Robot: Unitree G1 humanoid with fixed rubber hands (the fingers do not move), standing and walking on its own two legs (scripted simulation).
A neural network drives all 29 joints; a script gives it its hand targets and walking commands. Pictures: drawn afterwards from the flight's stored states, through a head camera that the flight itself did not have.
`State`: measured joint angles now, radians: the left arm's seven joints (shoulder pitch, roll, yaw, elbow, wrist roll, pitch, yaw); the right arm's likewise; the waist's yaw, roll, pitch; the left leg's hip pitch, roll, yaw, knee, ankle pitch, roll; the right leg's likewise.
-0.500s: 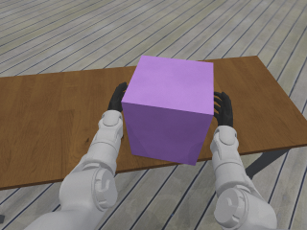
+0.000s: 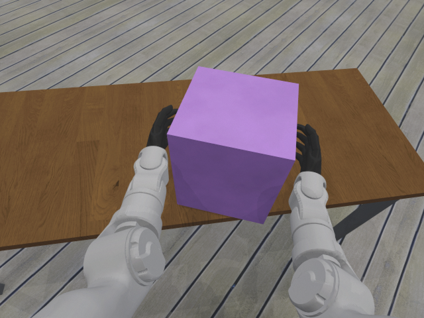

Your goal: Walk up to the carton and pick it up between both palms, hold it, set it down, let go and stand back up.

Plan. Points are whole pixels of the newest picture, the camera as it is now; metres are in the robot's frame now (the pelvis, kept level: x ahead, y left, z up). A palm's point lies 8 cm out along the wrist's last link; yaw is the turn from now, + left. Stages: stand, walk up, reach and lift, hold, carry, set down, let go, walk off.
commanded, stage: set down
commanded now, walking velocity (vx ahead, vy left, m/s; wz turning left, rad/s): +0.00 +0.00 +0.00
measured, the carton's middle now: (232, 149) +0.44 -0.07 +0.00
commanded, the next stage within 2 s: none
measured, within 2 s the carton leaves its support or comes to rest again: neither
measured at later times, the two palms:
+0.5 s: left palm (158, 146) +0.43 +0.09 +0.05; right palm (308, 167) +0.36 -0.20 +0.04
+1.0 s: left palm (157, 146) +0.44 +0.09 +0.04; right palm (309, 168) +0.36 -0.21 +0.04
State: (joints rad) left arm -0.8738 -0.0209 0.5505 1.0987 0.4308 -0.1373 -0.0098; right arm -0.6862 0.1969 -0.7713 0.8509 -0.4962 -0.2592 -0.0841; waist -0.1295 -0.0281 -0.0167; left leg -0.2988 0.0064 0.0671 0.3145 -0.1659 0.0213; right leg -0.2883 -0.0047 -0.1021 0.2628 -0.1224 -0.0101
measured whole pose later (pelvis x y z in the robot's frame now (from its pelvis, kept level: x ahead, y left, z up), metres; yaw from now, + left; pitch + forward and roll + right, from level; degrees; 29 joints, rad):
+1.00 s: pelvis -0.01 +0.00 +0.00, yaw -1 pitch +10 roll +0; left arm -0.87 0.03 0.49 1.07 0.40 -0.15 -0.02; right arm -0.70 0.16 -0.68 0.88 -0.45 -0.24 -0.06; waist -0.13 -0.04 -0.01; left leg -0.34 0.02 0.09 0.35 -0.17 0.02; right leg -0.35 0.00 -0.08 0.31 -0.13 -0.02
